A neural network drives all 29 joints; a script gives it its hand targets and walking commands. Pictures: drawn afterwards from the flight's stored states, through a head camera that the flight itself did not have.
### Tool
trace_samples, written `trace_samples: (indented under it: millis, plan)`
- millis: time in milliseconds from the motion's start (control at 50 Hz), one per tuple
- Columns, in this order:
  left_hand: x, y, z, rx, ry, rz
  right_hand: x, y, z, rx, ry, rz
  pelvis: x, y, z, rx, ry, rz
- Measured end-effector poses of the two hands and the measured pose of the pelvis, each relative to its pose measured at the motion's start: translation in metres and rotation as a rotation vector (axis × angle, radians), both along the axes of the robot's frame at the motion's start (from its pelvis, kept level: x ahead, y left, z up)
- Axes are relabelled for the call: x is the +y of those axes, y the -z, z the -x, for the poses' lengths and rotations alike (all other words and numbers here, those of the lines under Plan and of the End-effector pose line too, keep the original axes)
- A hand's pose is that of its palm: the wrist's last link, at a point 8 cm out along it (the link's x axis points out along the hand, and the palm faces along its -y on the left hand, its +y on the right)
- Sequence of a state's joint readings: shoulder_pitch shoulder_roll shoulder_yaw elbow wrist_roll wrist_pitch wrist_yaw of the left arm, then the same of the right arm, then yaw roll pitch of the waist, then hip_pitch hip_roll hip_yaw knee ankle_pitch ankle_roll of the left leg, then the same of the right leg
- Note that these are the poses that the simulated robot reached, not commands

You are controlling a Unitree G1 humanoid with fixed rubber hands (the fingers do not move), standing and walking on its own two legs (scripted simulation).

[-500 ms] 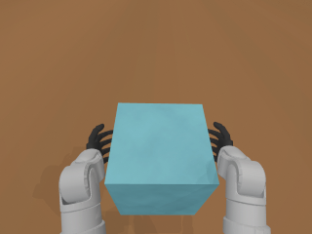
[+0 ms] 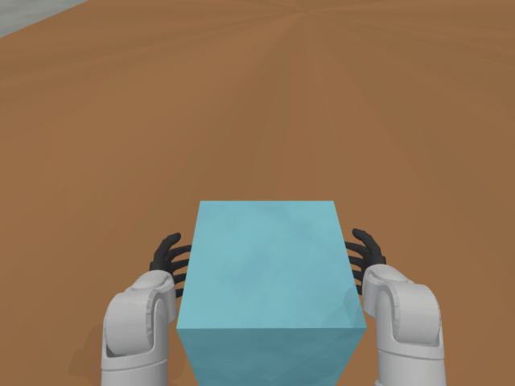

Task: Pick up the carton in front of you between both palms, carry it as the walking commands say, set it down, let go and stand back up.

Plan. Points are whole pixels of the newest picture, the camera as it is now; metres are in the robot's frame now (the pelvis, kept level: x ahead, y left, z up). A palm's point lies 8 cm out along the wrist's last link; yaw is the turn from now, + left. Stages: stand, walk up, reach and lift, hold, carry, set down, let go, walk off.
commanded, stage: carry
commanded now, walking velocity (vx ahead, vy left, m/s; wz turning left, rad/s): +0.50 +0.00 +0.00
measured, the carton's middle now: (266, 299) +0.27 +0.00 +0.01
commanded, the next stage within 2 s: none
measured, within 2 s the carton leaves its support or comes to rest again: neither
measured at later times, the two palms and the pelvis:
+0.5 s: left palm (188, 152) +0.58 +0.17 +0.08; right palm (324, 155) +0.56 -0.12 +0.08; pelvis +0.31 +0.04 +0.00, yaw -3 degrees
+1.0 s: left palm (216, 81) +0.91 +0.14 +0.10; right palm (317, 83) +0.91 -0.15 +0.09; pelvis +0.64 +0.00 +0.00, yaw -1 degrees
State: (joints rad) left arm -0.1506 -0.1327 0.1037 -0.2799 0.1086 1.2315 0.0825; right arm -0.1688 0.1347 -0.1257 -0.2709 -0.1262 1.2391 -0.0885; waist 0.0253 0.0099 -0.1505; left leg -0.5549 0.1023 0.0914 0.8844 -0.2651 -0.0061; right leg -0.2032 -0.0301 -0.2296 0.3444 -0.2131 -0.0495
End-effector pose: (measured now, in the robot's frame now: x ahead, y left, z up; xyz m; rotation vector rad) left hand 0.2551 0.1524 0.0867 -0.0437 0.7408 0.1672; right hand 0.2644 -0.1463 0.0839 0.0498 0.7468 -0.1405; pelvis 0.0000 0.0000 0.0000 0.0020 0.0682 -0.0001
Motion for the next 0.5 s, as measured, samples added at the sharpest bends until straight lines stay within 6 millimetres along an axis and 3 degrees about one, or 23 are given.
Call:
trace_samples:
  millis: [120,240,340,420,500]
  plan:
    - [0.01,-0.008,-0.082,-0.059,0.02,0.007,0.01,-0.009,-0.075,-0.058,0.018,0.009,0.014,0.002,-0.078,0.002,0.004,0.003]
    - [0.03,0.018,-0.176,-0.054,0.043,0.037,0.03,0.008,-0.161,-0.054,0.038,0.043,0.039,0.024,-0.168,-0.008,0.032,-0.012]
    - [0.031,0.03,-0.231,0.052,0.081,0.032,0.031,0.022,-0.204,0.053,0.073,0.04,0.05,0.009,-0.219,0.009,0.056,0.006]
    - [0.027,0.022,-0.277,0.04,0.105,0.027,0.027,0.014,-0.245,0.042,0.092,0.043,0.05,-0.001,-0.264,0.016,0.052,0.018]
    - [0.022,0.008,-0.328,-0.016,0.101,0.021,0.022,0.001,-0.298,-0.014,0.087,0.038,0.044,-0.004,-0.315,0.016,0.047,0.019]
